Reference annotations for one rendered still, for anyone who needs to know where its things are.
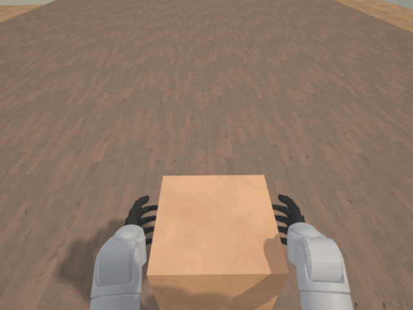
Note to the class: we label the robot left hand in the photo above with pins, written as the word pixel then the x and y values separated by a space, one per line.
pixel 135 215

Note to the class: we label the carton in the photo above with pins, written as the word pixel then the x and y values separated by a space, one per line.
pixel 216 245

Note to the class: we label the robot left forearm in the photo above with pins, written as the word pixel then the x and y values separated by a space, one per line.
pixel 117 275

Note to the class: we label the robot right hand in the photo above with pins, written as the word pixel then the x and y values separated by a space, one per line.
pixel 293 215

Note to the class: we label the robot right forearm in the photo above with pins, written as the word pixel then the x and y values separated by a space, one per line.
pixel 320 269

